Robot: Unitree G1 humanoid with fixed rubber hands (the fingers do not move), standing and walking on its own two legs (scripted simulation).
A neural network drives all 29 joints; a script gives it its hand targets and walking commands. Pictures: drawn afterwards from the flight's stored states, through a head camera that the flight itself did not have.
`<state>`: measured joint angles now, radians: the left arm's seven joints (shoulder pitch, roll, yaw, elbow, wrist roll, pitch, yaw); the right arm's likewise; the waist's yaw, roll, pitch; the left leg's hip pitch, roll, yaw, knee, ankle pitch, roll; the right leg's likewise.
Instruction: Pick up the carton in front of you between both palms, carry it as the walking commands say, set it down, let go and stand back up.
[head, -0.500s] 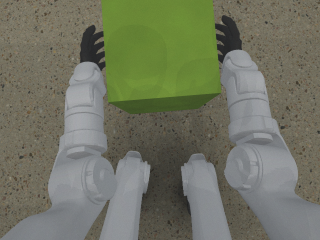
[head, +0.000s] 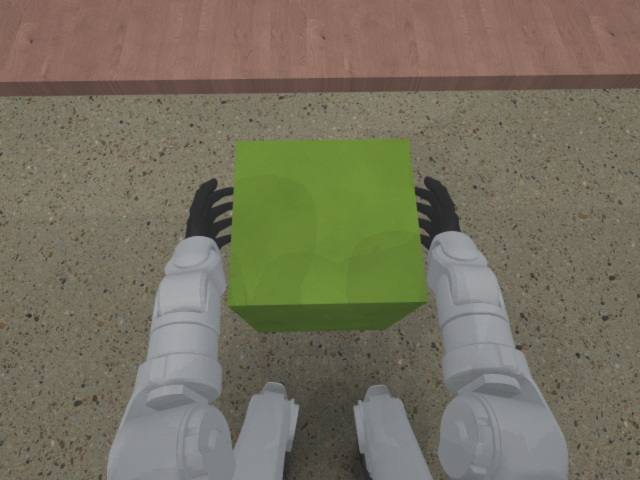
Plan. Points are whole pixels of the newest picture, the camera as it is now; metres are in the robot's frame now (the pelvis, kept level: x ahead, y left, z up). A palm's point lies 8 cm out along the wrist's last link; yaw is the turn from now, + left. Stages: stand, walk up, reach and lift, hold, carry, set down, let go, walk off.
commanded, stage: reach and lift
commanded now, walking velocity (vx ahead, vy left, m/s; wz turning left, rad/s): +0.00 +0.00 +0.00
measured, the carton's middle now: (322, 250) +0.44 +0.01 -0.10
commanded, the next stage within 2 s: hold in 1.74 s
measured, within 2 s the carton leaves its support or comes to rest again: neither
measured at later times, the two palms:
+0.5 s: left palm (159, 219) +0.38 +0.16 +0.11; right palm (507, 228) +0.38 -0.15 +0.11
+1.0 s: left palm (123, 210) +0.35 +0.15 +0.18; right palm (574, 237) +0.34 -0.15 +0.18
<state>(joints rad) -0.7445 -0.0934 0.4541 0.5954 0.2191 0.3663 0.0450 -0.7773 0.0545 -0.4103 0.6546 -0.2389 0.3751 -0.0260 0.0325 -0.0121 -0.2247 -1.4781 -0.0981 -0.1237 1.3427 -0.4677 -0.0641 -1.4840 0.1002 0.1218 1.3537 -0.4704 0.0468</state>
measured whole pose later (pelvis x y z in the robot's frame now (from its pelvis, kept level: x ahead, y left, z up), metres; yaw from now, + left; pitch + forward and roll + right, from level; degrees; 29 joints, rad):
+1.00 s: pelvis +0.05 +0.00 +0.16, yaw +0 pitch -3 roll +0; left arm -0.32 -0.17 0.28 0.38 0.30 0.62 -0.01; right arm -0.29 0.16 -0.30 0.37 -0.29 0.62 0.02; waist -0.01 0.00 -0.01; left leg -0.17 -0.04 -0.16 0.44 -0.22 -0.02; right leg -0.17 0.04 0.14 0.44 -0.22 0.02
